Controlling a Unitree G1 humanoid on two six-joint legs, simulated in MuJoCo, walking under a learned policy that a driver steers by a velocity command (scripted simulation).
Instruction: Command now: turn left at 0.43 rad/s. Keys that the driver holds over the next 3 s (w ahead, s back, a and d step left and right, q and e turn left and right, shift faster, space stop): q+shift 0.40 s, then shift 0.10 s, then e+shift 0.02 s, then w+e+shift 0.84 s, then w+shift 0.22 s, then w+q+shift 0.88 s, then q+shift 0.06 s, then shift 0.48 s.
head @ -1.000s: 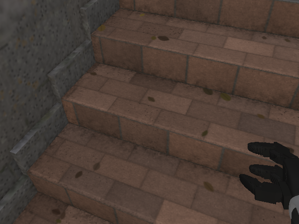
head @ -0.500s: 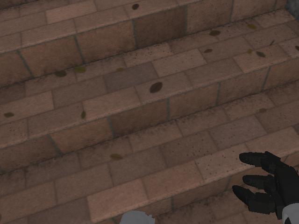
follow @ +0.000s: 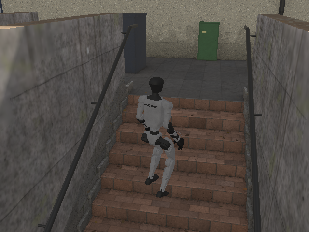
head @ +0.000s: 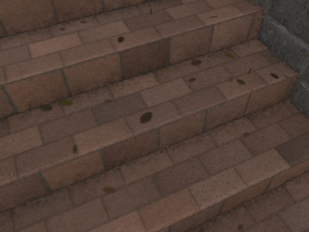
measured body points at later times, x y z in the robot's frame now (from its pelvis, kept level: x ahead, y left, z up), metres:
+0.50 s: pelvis -0.03 +0.06 -0.05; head +0.01 +0.06 +0.40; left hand -0.05 +0.37 -0.14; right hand +0.29 -0.07 -0.11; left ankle -0.11 +0.20 -0.53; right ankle -0.02 -0.10 -0.79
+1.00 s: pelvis +0.04 +0.21 +0.06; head +0.05 +0.21 +0.51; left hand +0.10 +0.52 -0.02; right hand +0.26 +0.02 -0.04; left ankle -0.08 +0.29 -0.66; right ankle +0.13 +0.19 -0.58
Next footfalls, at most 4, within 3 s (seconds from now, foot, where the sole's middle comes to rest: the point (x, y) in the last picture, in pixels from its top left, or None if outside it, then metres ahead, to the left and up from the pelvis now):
0.08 right None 0.02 -0.11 -0.83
0.60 left None -0.04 0.31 -0.68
1.06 right None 0.16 0.18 -0.68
1.54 left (61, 216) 0.48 0.35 -0.53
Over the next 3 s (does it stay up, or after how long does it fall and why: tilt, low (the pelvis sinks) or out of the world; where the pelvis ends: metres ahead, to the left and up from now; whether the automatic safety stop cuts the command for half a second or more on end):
stays up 1.40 0.30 0.69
